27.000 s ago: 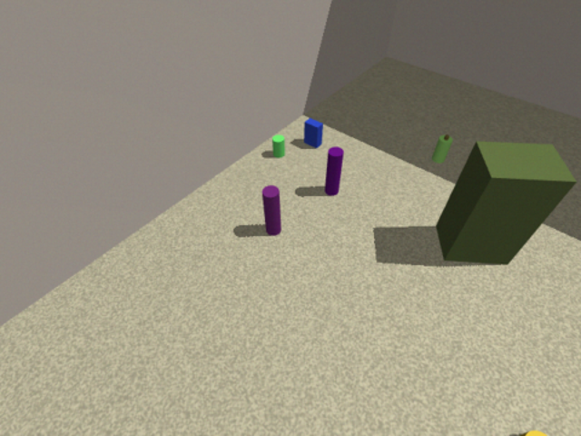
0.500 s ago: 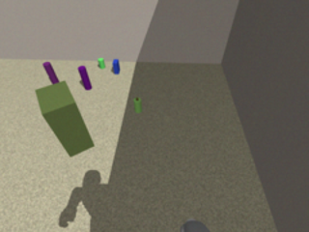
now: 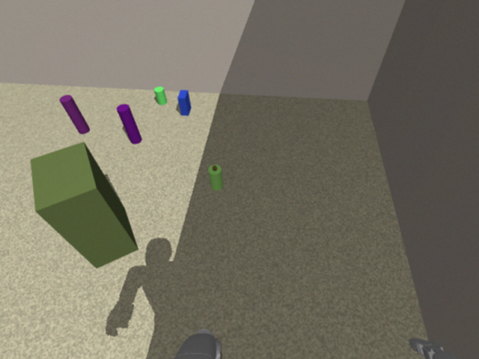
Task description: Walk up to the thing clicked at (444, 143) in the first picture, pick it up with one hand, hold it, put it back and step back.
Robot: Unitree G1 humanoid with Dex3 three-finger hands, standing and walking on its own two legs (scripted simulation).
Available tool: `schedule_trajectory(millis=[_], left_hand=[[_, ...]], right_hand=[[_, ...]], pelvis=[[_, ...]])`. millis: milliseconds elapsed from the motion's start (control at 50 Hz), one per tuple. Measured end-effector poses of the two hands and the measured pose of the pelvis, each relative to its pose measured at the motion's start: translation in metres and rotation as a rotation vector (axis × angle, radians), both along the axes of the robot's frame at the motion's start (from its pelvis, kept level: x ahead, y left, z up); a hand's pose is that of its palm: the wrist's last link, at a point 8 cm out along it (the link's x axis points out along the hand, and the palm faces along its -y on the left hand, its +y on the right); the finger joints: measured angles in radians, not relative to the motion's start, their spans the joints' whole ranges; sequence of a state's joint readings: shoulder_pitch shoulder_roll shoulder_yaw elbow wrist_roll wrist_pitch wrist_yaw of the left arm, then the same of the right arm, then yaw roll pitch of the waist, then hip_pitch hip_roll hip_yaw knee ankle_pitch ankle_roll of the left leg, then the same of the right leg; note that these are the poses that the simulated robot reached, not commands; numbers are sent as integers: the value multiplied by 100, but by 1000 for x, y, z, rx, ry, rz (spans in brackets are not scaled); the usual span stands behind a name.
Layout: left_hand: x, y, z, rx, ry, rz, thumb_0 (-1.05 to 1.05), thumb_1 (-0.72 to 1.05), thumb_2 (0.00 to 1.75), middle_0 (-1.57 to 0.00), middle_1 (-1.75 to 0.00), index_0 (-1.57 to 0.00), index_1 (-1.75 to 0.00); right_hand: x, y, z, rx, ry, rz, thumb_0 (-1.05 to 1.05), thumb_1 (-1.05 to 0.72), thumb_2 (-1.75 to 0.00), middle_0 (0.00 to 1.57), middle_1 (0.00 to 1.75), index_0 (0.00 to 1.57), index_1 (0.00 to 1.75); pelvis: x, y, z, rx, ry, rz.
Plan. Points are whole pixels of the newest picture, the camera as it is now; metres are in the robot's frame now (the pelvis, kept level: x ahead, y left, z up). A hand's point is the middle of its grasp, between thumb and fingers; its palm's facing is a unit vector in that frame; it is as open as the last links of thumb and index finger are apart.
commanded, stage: walk up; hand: left
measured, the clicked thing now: (215, 176) +1.04 +0.20 -0.69
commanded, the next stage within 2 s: none
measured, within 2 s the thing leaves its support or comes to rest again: neither
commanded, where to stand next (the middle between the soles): +0.67 -0.02 m, yaw -1 degrees
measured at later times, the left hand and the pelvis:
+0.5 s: hand (133, 268) +0.31 +0.27 -0.13, palm faces -0.10 -0.92 -0.39, open 7.4 cm; pelvis +0.22 -0.01 -0.01, yaw -2 degrees
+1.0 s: hand (154, 234) +0.40 +0.24 -0.14, palm faces +0.03 -0.93 -0.38, open 7.4 cm; pelvis +0.39 -0.03 +0.00, yaw +2 degrees
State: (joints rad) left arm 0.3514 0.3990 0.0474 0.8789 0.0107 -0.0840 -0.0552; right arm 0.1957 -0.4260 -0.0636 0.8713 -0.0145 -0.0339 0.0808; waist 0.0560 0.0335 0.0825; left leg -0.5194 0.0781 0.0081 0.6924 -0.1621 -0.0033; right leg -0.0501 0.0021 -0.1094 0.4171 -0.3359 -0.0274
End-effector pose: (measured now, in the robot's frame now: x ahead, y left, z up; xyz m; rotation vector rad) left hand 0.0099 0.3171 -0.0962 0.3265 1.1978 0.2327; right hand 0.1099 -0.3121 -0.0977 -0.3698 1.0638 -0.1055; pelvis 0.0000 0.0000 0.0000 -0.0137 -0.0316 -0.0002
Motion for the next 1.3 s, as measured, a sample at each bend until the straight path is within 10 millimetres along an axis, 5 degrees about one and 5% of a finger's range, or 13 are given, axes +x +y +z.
schedule_trajectory(millis=[140,300,460,580,700,820,980,1100,1300], left_hand=[[68,22,-38,-25,35,21,0,90,90,-21,-30,-21,-30],[179,19,-19,-43,-27,-74,1,91,90,-20,-30,-21,-30],[272,2,2,-1,-53,-130,0,91,90,-20,-30,-20,-30],[335,-27,8,63,-115,-126,0,91,90,-20,-30,-20,-30],[353,-52,25,56,-140,-70,0,90,90,-21,-30,-21,-30],[356,-56,25,46,-79,-35,0,90,90,-21,-30,-21,-30],[374,-35,2,15,-20,20,0,90,90,-21,-30,-21,-30],[409,-8,-29,-14,32,38,0,90,90,-21,-30,-21,-30],[501,2,-16,-36,-9,-21,0,91,90,-20,-30,-21,-30]], right_hand=[[85,20,-3,-52,-47,27,1,-91,-90,20,30,20,30],[104,25,12,-30,-34,-72,1,-91,-90,21,30,21,30],[117,-7,-4,-14,67,-126,1,-90,-90,21,30,21,30],[160,-45,-39,7,115,-144,1,-91,-90,21,30,21,30],[229,-52,-33,39,98,-87,1,-91,-90,20,30,20,30],[290,-53,-17,43,47,-55,1,-91,-90,20,30,20,30],[362,-39,-4,-4,67,2,1,-91,-90,20,30,20,30],[428,-12,2,-55,-14,32,1,-91,-90,20,30,20,30],[456,7,16,-36,-24,-27,1,-91,-90,21,30,21,30]], pelvis=[[76,20,-23,21,-4,6],[139,21,-2,20,-20,-4],[204,-1,-2,52,-17,-27],[257,-34,-19,28,-20,-20],[295,-48,-3,49,-26,-14],[330,-52,5,28,-26,-11],[383,-39,-1,-11,-14,22],[429,-12,-16,8,-14,30],[486,0,1,14,-31,28]])
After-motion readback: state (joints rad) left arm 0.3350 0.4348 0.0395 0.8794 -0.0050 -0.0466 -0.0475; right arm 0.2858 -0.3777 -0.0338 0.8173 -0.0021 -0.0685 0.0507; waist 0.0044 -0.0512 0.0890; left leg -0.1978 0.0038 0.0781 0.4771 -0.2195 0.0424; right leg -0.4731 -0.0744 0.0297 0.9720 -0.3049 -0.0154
